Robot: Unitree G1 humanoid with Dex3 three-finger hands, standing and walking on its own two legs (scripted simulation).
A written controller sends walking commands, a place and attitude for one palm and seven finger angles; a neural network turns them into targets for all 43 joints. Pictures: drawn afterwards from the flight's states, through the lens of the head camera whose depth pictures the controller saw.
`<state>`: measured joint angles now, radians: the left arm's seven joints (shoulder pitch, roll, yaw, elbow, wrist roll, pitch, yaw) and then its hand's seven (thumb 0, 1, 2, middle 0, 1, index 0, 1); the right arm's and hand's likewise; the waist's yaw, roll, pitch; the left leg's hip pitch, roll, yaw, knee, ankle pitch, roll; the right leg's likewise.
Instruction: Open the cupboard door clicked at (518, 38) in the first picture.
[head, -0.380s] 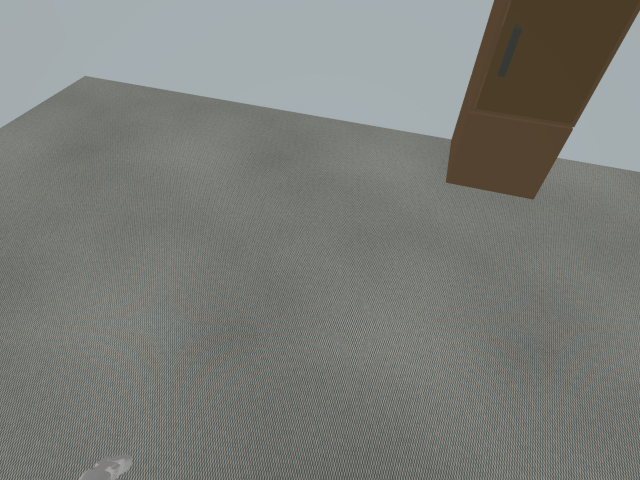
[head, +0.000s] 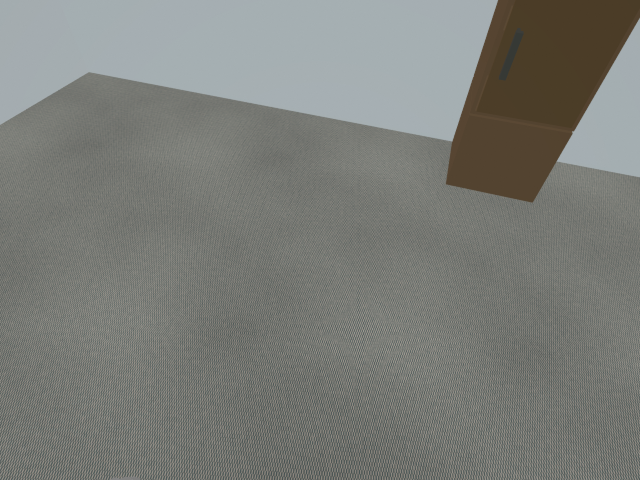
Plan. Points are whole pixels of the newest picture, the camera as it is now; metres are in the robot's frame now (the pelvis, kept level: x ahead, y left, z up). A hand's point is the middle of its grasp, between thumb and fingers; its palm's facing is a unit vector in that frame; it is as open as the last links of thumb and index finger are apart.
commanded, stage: stand and wait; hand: left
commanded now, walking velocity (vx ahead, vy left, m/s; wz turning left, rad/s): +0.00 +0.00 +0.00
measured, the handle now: (510, 54) +1.57 -0.61 -0.10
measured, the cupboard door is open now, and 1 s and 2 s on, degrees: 0 0 0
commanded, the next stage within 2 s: look at it before walking up in 0.44 s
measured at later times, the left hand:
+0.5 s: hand out of the picture +0.07 +0.24 -0.15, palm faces -0.02 -0.94 -0.34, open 7.4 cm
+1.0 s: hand out of the picture +0.06 +0.24 -0.15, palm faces -0.02 -0.94 -0.33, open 7.4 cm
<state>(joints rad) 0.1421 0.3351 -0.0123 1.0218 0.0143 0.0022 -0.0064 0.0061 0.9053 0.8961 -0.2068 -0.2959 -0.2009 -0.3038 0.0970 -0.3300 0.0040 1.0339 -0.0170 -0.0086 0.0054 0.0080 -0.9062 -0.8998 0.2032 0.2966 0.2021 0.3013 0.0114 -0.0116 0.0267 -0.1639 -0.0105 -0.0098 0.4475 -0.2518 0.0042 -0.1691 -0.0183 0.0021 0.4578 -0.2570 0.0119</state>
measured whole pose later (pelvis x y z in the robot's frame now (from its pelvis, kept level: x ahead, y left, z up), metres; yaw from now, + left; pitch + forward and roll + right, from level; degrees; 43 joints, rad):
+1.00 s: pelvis -0.01 -0.01 +0.00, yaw +0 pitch -2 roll +0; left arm 0.14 0.34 -0.01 1.09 0.01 -0.01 -0.01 0.01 0.91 0.90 -0.21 -0.30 -0.20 -0.30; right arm 0.11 -0.34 0.01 1.12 -0.01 -0.01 0.01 0.01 -0.91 -0.90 0.20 0.30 0.20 0.30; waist 0.01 0.00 0.03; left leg -0.14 0.00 -0.01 0.37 -0.19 -0.01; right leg -0.14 -0.01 0.00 0.38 -0.20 0.00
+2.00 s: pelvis +0.04 -0.07 +0.01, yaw -19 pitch +1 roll +2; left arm 0.45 0.15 0.03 1.01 0.02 -0.05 -0.01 0.01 0.91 0.90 -0.21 -0.30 -0.20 -0.30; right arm 0.16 -0.26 -0.07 0.97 -0.03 0.01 0.01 0.01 -0.91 -0.90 0.20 0.30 0.20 0.30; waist 0.05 0.04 0.02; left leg -0.59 0.09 -0.01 1.08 -0.18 -0.09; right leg -0.11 0.11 0.11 0.32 -0.23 -0.10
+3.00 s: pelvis +0.42 -0.21 -0.02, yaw -49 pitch +0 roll -1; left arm 0.13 0.15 0.04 0.97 0.02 -0.05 -0.02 0.00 0.91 0.90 -0.20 -0.30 -0.20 -0.30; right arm 0.52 -0.08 -0.02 1.16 -0.01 -0.03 -0.01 0.01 -0.91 -0.90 0.20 0.30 0.20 0.30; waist -0.04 -0.02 0.08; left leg -0.21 0.12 0.18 1.20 -0.46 -0.03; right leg -0.34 0.05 -0.18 0.66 -0.32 -0.14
